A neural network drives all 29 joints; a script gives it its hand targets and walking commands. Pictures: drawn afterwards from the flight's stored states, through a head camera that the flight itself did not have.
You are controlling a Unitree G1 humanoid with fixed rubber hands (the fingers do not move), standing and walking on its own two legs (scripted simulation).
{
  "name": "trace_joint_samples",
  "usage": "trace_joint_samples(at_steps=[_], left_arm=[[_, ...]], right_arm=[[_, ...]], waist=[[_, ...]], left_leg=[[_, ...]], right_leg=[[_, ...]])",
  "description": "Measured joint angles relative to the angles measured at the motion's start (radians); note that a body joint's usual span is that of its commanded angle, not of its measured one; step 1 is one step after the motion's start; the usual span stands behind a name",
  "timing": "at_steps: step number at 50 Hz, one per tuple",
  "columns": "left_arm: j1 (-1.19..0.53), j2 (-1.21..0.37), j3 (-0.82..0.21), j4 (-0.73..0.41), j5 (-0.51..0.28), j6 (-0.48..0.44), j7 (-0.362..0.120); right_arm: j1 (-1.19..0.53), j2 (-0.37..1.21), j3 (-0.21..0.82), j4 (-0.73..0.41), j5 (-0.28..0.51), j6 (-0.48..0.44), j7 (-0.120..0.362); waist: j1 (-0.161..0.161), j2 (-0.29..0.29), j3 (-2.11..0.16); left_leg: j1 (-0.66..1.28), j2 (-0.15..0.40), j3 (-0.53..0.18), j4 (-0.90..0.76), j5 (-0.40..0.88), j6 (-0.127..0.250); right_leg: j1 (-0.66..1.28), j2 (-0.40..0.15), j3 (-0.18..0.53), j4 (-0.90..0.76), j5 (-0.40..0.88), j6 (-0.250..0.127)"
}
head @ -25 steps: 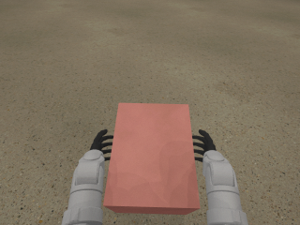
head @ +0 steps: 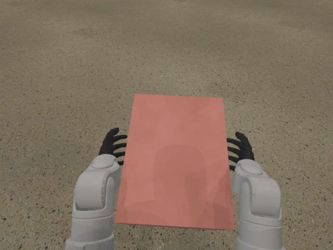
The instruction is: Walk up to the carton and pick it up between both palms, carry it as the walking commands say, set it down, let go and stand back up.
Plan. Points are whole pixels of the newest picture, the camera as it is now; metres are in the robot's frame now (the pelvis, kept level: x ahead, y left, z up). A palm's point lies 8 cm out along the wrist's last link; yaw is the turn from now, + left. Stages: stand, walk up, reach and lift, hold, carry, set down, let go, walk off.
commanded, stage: carry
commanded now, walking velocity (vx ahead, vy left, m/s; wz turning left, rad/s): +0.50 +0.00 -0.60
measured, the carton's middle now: (174, 163) +0.32 -0.01 +0.03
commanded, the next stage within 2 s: none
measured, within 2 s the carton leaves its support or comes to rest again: neither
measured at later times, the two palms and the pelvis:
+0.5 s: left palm (148, 86) +0.57 +0.06 +0.10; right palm (244, 108) +0.45 -0.21 +0.11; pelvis +0.28 +0.01 +0.02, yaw -22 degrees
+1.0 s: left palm (208, 52) +0.85 -0.18 +0.07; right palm (280, 73) +0.70 -0.43 +0.07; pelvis +0.56 -0.17 +0.00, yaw -33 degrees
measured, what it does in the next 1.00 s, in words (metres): walks ahead, turning right: left foot, then right foot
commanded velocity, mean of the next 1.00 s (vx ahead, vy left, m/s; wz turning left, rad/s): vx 0.50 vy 0.00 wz -0.60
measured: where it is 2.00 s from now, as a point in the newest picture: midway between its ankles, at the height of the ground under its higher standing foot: (245, 143)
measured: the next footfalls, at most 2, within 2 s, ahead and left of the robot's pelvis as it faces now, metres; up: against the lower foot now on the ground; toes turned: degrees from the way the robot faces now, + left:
left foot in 0.30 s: +0.35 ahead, +0.10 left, +0.00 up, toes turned -4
right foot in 0.80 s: +0.57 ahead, -0.23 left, +0.00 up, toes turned -38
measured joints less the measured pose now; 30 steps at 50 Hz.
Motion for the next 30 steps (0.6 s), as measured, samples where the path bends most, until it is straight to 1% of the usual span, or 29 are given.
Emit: trace_joint_samples(at_steps=[1, 3, 7, 10, 13, 14, 15, 16, 17, 18, 19, 20, 21, 23, 27, 30], left_arm=[[0.015, 0.002, -0.008, -0.023, -0.005, 0.019, 0.007], [0.047, 0.006, -0.013, -0.074, -0.014, 0.054, 0.018], [0.091, 0.010, -0.019, -0.168, -0.031, 0.102, 0.029], [0.112, 0.011, -0.029, -0.221, -0.037, 0.124, 0.036], [0.129, 0.011, -0.038, -0.257, -0.042, 0.145, 0.042], [0.132, 0.011, -0.037, -0.270, -0.043, 0.153, 0.045], [0.135, 0.012, -0.033, -0.281, -0.041, 0.160, 0.047], [0.131, 0.013, -0.019, -0.279, -0.039, 0.162, 0.047], [0.126, 0.013, -0.006, -0.269, -0.038, 0.162, 0.046], [0.124, 0.012, 0.001, -0.257, -0.037, 0.166, 0.046], [0.124, 0.012, 0.002, -0.246, -0.037, 0.173, 0.045], [0.126, 0.012, 0.000, -0.236, -0.036, 0.178, 0.043], [0.127, 0.012, -0.005, -0.227, -0.035, 0.181, 0.041], [0.124, 0.012, -0.015, -0.215, -0.030, 0.176, 0.036], [0.107, 0.011, -0.030, -0.220, -0.017, 0.158, 0.030], [0.097, 0.010, -0.037, -0.237, -0.010, 0.152, 0.027]], right_arm=[[0.009, -0.001, 0.006, -0.022, 0.011, 0.022, -0.007], [0.027, -0.003, 0.028, -0.058, 0.024, 0.056, -0.017], [0.060, -0.005, 0.068, -0.129, 0.034, 0.093, -0.036], [0.078, -0.006, 0.080, -0.177, 0.041, 0.111, -0.044], [0.093, -0.007, 0.086, -0.209, 0.045, 0.127, -0.044], [0.093, -0.007, 0.089, -0.213, 0.047, 0.132, -0.044], [0.084, -0.006, 0.093, -0.208, 0.049, 0.135, -0.043], [0.074, -0.006, 0.101, -0.186, 0.050, 0.127, -0.043], [0.066, -0.005, 0.106, -0.159, 0.049, 0.119, -0.043], [0.064, -0.005, 0.109, -0.139, 0.047, 0.117, -0.043], [0.070, -0.005, 0.109, -0.127, 0.045, 0.118, -0.042], [0.079, -0.006, 0.107, -0.121, 0.044, 0.121, -0.041], [0.088, -0.006, 0.103, -0.120, 0.043, 0.123, -0.039], [0.102, -0.006, 0.094, -0.126, 0.046, 0.122, -0.035], [0.109, -0.007, 0.079, -0.165, 0.052, 0.114, -0.028], [0.105, -0.007, 0.071, -0.192, 0.055, 0.115, -0.023]], waist=[[-0.002, -0.009, 0.003], [-0.001, -0.021, 0.013], [0.016, -0.031, 0.044], [0.025, -0.030, 0.060], [0.030, -0.036, 0.060], [0.032, -0.042, 0.058], [0.037, -0.040, 0.053], [0.036, -0.054, 0.049], [0.036, -0.065, 0.050], [0.038, -0.069, 0.051], [0.040, -0.070, 0.053], [0.040, -0.070, 0.054], [0.036, -0.066, 0.056], [0.021, -0.056, 0.062], [-0.011, -0.036, 0.080], [-0.021, -0.028, 0.089]], left_leg=[[-0.049, -0.013, 0.000, 0.058, 0.009, 0.002], [-0.122, -0.023, 0.008, 0.062, 0.044, -0.002], [-0.218, -0.017, 0.009, -0.086, 0.154, -0.014], [-0.241, -0.011, 0.015, -0.229, 0.256, -0.015], [-0.207, -0.024, 0.049, -0.374, 0.342, -0.008], [-0.174, -0.031, 0.070, -0.430, 0.364, -0.002], [-0.141, -0.026, 0.082, -0.470, 0.387, 0.020], [-0.146, -0.025, 0.105, -0.436, 0.414, 0.057], [-0.146, -0.019, 0.128, -0.398, 0.389, 0.083], [-0.130, -0.011, 0.148, -0.385, 0.356, 0.098], [-0.102, -0.004, 0.166, -0.396, 0.330, 0.104], [-0.067, 0.001, 0.182, -0.421, 0.315, 0.103], [-0.031, 0.007, 0.195, -0.453, 0.312, 0.094], [0.038, 0.017, 0.214, -0.513, 0.307, 0.086], [0.159, 0.033, 0.248, -0.599, 0.281, 0.073], [0.246, 0.041, 0.276, -0.633, 0.241, 0.053]], right_leg=[[0.018, -0.001, 0.015, -0.026, -0.002, 0.000], [0.065, 0.000, 0.050, -0.090, 0.012, 0.008], [0.164, 0.006, 0.118, -0.187, 0.014, 0.010], [0.235, 0.010, 0.159, -0.214, -0.020, 0.019], [0.297, 0.004, 0.195, -0.197, -0.089, 0.033], [0.305, 0.001, 0.212, -0.158, -0.128, 0.039], [0.284, 0.005, 0.216, -0.070, -0.178, 0.044], [0.224, -0.006, 0.197, 0.079, -0.198, 0.050], [0.150, -0.012, 0.176, 0.246, -0.192, 0.052], [0.079, -0.014, 0.153, 0.390, -0.171, 0.050], [0.018, -0.020, 0.129, 0.495, -0.139, 0.050], [-0.034, -0.029, 0.104, 0.557, -0.107, 0.051], [-0.075, -0.040, 0.081, 0.580, -0.081, 0.053], [-0.141, -0.060, 0.045, 0.555, -0.037, 0.055], [-0.237, -0.092, 0.014, 0.419, 0.056, 0.059], [-0.276, -0.107, -0.003, 0.310, 0.122, 0.062]])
